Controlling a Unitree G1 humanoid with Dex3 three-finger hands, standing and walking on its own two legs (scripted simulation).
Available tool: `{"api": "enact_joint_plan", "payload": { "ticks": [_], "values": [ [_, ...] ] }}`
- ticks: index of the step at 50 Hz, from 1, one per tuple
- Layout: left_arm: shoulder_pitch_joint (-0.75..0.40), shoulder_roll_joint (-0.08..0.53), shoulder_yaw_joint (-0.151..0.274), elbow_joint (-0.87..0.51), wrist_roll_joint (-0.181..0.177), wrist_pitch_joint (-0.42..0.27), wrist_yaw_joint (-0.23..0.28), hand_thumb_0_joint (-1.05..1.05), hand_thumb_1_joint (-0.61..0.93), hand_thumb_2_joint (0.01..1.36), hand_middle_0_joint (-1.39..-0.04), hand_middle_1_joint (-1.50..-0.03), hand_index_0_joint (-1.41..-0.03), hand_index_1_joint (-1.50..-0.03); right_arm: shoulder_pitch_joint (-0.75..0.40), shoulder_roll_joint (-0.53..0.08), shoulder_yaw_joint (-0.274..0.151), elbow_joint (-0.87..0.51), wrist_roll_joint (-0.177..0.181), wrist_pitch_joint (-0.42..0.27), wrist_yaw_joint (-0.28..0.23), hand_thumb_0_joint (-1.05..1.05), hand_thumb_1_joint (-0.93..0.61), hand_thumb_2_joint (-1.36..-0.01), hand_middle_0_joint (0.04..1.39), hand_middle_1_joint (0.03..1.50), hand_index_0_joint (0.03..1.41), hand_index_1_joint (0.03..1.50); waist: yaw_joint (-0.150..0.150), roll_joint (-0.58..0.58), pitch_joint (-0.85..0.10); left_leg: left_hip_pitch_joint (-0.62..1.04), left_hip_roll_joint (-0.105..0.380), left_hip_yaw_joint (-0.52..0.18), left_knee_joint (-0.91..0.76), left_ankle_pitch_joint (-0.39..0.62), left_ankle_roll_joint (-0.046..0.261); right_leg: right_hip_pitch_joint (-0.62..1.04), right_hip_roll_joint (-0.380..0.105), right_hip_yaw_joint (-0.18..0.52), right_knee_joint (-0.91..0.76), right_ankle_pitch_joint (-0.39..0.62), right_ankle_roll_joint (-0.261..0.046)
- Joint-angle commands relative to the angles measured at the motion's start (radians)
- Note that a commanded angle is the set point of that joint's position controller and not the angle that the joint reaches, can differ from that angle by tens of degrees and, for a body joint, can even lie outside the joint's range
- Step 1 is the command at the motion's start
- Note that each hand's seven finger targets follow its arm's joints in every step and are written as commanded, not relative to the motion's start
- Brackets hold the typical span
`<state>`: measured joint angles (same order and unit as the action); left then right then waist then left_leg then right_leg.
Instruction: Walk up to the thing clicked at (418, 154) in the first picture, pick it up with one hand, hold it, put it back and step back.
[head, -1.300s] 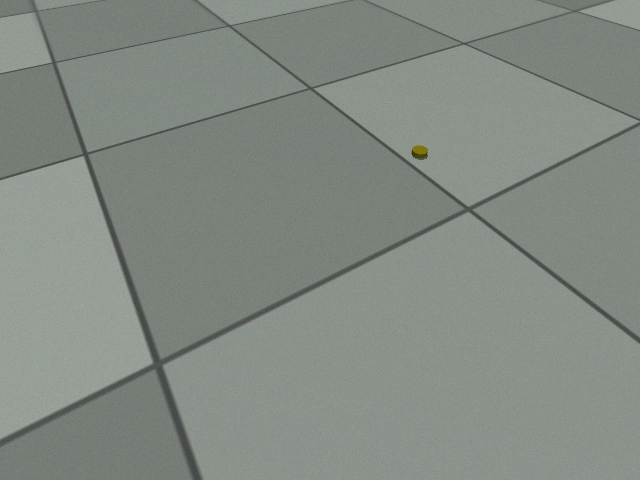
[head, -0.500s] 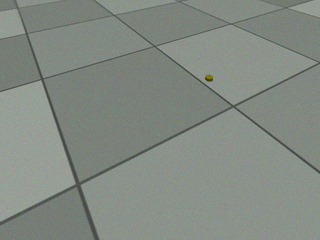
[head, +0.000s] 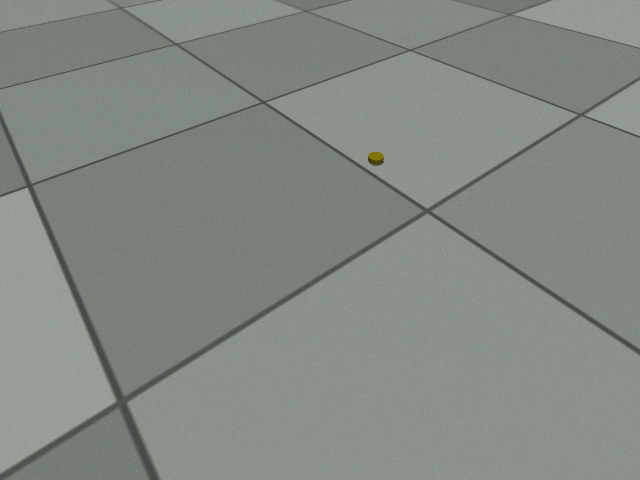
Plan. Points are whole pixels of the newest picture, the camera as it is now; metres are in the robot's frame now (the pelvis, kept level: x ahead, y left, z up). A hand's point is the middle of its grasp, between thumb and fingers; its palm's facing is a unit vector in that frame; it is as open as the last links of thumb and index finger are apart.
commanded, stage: walk up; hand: left
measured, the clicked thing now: (375, 158) +1.90 -0.31 -0.76
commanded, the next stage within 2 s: none
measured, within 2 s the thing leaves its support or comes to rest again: neither
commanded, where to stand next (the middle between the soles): +1.45 -0.42 m, yaw -17 degrees
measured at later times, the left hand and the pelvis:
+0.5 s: hand (224, 450) +0.24 +0.16 -0.16, palm faces -0.11 -0.94 -0.32, open 7.4 cm; pelvis +0.21 -0.11 -0.01, yaw -9 degrees
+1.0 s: hand (289, 218) +0.71 +0.08 -0.12, palm faces -0.36 -0.85 -0.39, open 7.4 cm; pelvis +0.50 -0.15 -0.01, yaw -16 degrees
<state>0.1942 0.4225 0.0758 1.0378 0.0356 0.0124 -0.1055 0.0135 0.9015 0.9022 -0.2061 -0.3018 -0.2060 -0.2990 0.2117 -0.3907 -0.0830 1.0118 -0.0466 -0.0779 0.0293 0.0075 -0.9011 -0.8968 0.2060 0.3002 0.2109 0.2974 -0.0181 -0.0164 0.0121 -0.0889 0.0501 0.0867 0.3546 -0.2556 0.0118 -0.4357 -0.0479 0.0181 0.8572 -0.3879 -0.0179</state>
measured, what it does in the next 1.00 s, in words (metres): walks ahead, turning right: right foot, then left foot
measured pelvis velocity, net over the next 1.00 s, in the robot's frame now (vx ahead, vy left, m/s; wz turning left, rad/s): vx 0.50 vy -0.15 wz -0.28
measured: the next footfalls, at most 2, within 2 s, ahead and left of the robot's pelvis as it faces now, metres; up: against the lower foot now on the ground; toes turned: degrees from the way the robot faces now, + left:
right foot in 0.16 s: +0.17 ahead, -0.22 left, +0.00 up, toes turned -11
left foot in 0.60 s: +0.47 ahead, +0.00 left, +0.00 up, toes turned -4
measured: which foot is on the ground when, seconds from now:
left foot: down 0.00-0.18, up 0.20-0.58, down 0.60-1.00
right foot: up 0.00-0.14, down 0.16-0.62, up 0.64-1.00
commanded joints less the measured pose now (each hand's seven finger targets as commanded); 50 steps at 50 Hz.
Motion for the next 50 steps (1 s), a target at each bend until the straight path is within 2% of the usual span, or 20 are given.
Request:
{"api": "enact_joint_plan", "payload": {
  "ticks": [1, 5, 7, 8, 9, 10, 11, 14, 18, 21, 26, 29, 30, 31, 32, 33, 36, 38, 42, 50],
  "values": [
    [-0.062, 0.186, 0.058, -0.129, -0.012, -0.031, -0.036, 0.0, 0.9, 0.9, -0.2, -0.3, -0.2, -0.3, -0.17, -0.329, -0.083, -0.124, -0.005, -0.034, -0.004, 0.0, -0.9, -0.9, 0.2, 0.3, 0.2, 0.3, 0.052, 0.207, 0.058, -0.079, 0.275, -0.174, -0.242, -0.397, 0.152, -0.045, -0.101, 0.012, -0.071, 0.038, 0.016],
    [-0.011, 0.191, 0.07, -0.109, -0.008, -0.038, -0.033, 0.0, 0.9, 0.9, -0.2, -0.3, -0.2, -0.3, -0.171, -0.315, -0.078, -0.122, -0.012, -0.024, 0.006, 0.0, -0.9, -0.9, 0.2, 0.3, 0.2, 0.3, 0.069, 0.15, 0.055, -0.219, 0.2, -0.013, -0.101, -0.386, 0.118, 0.193, -0.046, -0.115, -0.188, 0.141, 0.022],
    [0.087, 0.204, 0.078, -0.074, -0.002, -0.044, -0.019, 0.0, 0.9, 0.9, -0.2, -0.3, -0.2, -0.3, -0.173, -0.303, -0.072, -0.12, -0.009, -0.011, 0.005, 0.0, -0.9, -0.9, 0.2, 0.3, 0.2, 0.3, 0.115, 0.029, 0.036, -0.312, 0.159, 0.04, 0.098, -0.427, 0.104, 0.348, 0.007, -0.174, -0.244, 0.164, 0.013],
    [0.21, 0.25, 0.102, -0.041, 0.002, -0.055, 0.0, 0.0, 0.9, 0.9, -0.2, -0.3, -0.2, -0.3, -0.145, -0.257, -0.051, -0.118, -0.011, -0.003, 0.005, 0.0, -0.9, -0.9, 0.2, 0.3, 0.2, 0.3, 0.174, -0.135, -0.024, -0.414, 0.099, 0.073, 0.378, -0.361, 0.085, 0.515, 0.031, -0.126, -0.258, 0.072, -0.009],
    [0.336, 0.33, 0.127, -0.027, 0.006, -0.064, 0.023, 0.0, 0.9, 0.9, -0.2, -0.3, -0.2, -0.3, -0.152, -0.162, -0.014, -0.148, -0.006, -0.001, 0.01, 0.0, -0.9, -0.9, 0.2, 0.3, 0.2, 0.3, 0.242, -0.412, -0.013, -0.616, -0.025, 0.104, 0.748, -0.411, 0.053, 0.576, -0.081, 0.147, -0.457, -0.256, -0.062],
    [0.271, 0.386, 0.127, -0.078, 0.002, -0.076, 0.034, 0.0, 0.9, 0.9, -0.2, -0.3, -0.2, -0.3, -0.129, -0.166, -0.002, -0.185, 0.017, 0.002, 0.017, 0.0, -0.9, -0.9, 0.2, 0.3, 0.2, 0.3, 0.176, -0.393, 0.032, -0.72, -0.045, -0.008, 0.886, -0.33, 0.009, 0.475, -0.282, 0.611, -0.726, -0.544, -0.134],
    [0.186, 0.418, 0.122, -0.108, -0.02, -0.077, 0.033, 0.0, 0.9, 0.9, -0.2, -0.3, -0.2, -0.3, -0.156, -0.268, -0.03, -0.184, 0.014, -0.003, 0.015, 0.0, -0.9, -0.9, 0.2, 0.3, 0.2, 0.3, 0.142, -0.233, 0.107, -0.68, 0.017, -0.083, 0.886, -0.27, 0.001, 0.351, -0.384, 0.798, -0.823, -0.631, -0.223],
    [0.075, 0.339, 0.096, -0.147, -0.03, -0.095, 0.052, 0.0, 0.9, 0.9, -0.2, -0.3, -0.2, -0.3, -0.108, -0.283, -0.034, -0.128, 0.045, -0.013, 0.025, 0.0, -0.9, -0.9, 0.2, 0.3, 0.2, 0.3, 0.067, -0.099, 0.073, -0.58, 0.106, -0.144, 0.811, -0.087, 0.019, 0.322, -0.263, 0.483, -0.701, -0.237, -0.192],
    [0.049, 0.279, 0.069, -0.171, -0.038, -0.112, 0.056, 0.0, 0.9, 0.9, -0.2, -0.3, -0.2, -0.3, -0.037, -0.257, -0.041, -0.129, 0.031, 0.007, 0.048, 0.0, -0.9, -0.9, 0.2, 0.3, 0.2, 0.3, 0.03, -0.098, 0.089, -0.46, 0.105, -0.113, 0.611, -0.008, 0.005, 0.203, -0.184, 0.253, -0.691, -0.142, -0.167],
    [0.054, 0.284, 0.068, -0.2, -0.034, -0.122, 0.055, 0.0, 0.9, 0.9, -0.2, -0.3, -0.2, -0.3, -0.106, -0.242, -0.046, -0.179, 0.024, 0.012, 0.064, 0.0, -0.9, -0.9, 0.2, 0.3, 0.2, 0.3, 0.043, -0.081, 0.109, -0.467, 0.098, -0.085, 0.446, 0.035, -0.023, 0.193, -0.171, 0.197, -0.706, -0.136, -0.182],
    [0.105, 0.278, 0.06, -0.207, -0.027, -0.122, 0.049, 0.0, 0.9, 0.9, -0.2, -0.3, -0.2, -0.3, -0.195, -0.205, -0.048, -0.218, 0.025, -0.012, 0.062, 0.0, -0.9, -0.9, 0.2, 0.3, 0.2, 0.3, 0.079, -0.004, 0.069, -0.3, 0.055, -0.024, 0.235, 0.154, -0.017, 0.212, -0.166, 0.128, -0.62, 0.109, -0.17],
    [0.079, 0.257, 0.048, -0.225, -0.025, -0.118, 0.054, 0.0, 0.9, 0.9, -0.2, -0.3, -0.2, -0.3, 0.061, -0.243, -0.079, -0.156, 0.016, -0.02, 0.043, 0.0, -0.9, -0.9, 0.2, 0.3, 0.2, 0.3, -0.059, 0.084, -0.071, 0.087, 0.005, -0.007, 0.171, 0.117, 0.021, 0.124, -0.117, 0.052, -0.278, 0.373, -0.12],
    [0.121, 0.196, 0.027, -0.225, -0.029, -0.114, 0.061, 0.0, 0.9, 0.9, -0.2, -0.3, -0.2, -0.3, 0.243, -0.304, -0.107, -0.116, -0.005, -0.027, 0.027, 0.0, -0.9, -0.9, 0.2, 0.3, 0.2, 0.3, -0.134, 0.232, -0.181, 0.302, 0.079, -0.124, 0.12, -0.045, 0.072, 0.005, -0.031, -0.016, 0.046, 0.359, -0.076],
    [0.195, 0.107, 0.001, -0.222, -0.044, -0.109, 0.065, 0.0, 0.9, 0.9, -0.2, -0.3, -0.2, -0.3, 0.278, -0.357, -0.121, -0.127, -0.015, -0.034, 0.015, 0.0, -0.9, -0.9, 0.2, 0.3, 0.2, 0.3, -0.111, 0.397, -0.222, 0.438, 0.306, -0.514, 0.028, -0.265, 0.123, -0.224, 0.109, -0.003, 0.271, -0.095, -0.035],
    [0.204, 0.205, 0.014, -0.213, -0.04, -0.104, 0.076, 0.0, 0.9, 0.9, -0.2, -0.3, -0.2, -0.3, 0.212, -0.385, -0.123, -0.16, 0.015, -0.034, 0.013, 0.0, -0.9, -0.9, 0.2, 0.3, 0.2, 0.3, -0.091, 0.259, -0.188, 0.364, 0.413, -0.771, -0.13, -0.481, 0.204, -0.292, 0.118, 0.064, 0.352, -0.12, -0.049],
    [0.19, 0.252, 0.013, -0.205, -0.033, -0.106, 0.082, 0.0, 0.9, 0.9, -0.2, -0.3, -0.2, -0.3, 0.134, -0.388, -0.129, -0.175, 0.033, -0.03, 0.015, 0.0, -0.9, -0.9, 0.2, 0.3, 0.2, 0.3, -0.063, 0.213, -0.144, 0.283, 0.444, -0.781, -0.147, -0.466, 0.251, -0.301, 0.048, 0.109, 0.408, -0.063, -0.06],
    [0.133, 0.224, 0.021, -0.176, -0.05, -0.117, 0.065, 0.0, 0.9, 0.9, -0.2, -0.3, -0.2, -0.3, 0.065, -0.276, -0.072, -0.201, 0.042, -0.04, 0.007, 0.0, -0.9, -0.9, 0.2, 0.3, 0.2, 0.3, -0.027, 0.117, -0.004, 0.06, 0.272, -0.312, -0.103, 0.052, 0.16, -0.197, -0.022, 0.108, 0.297, 0.086, -0.035],
    [0.139, 0.2, 0.021, -0.176, -0.051, -0.103, 0.051, 0.0, 0.9, 0.9, -0.2, -0.3, -0.2, -0.3, 0.068, -0.259, -0.059, -0.195, 0.048, -0.05, 0.009, 0.0, -0.9, -0.9, 0.2, 0.3, 0.2, 0.3, -0.005, 0.128, 0.023, -0.036, 0.252, -0.195, -0.102, 0.188, 0.165, -0.135, -0.032, 0.095, 0.241, 0.107, -0.011],
    [0.03, 0.177, 0.016, -0.227, -0.042, -0.089, 0.017, 0.0, 0.9, 0.9, -0.2, -0.3, -0.2, -0.3, 0.04, -0.283, -0.055, -0.217, 0.04, -0.057, 0.011, 0.0, -0.9, -0.9, 0.2, 0.3, 0.2, 0.3, 0.004, 0.136, 0.086, -0.033, 0.253, -0.088, -0.155, 0.191, 0.204, -0.184, -0.055, 0.03, -0.005, 0.157, 0.021],
    [-0.085, 0.171, 0.028, -0.23, -0.03, -0.083, 0.003, 0.0, 0.9, 0.9, -0.2, -0.3, -0.2, -0.3, 0.075, -0.314, -0.058, -0.199, 0.04, -0.029, 0.012, 0.0, -0.9, -0.9, 0.2, 0.3, 0.2, 0.3, -0.001, 0.095, 0.035, -0.057, 0.224, -0.004, -0.041, 0.15, 0.143, 0.091, 0.001, -0.102, -0.276, 0.315, -0.026]
  ]
}}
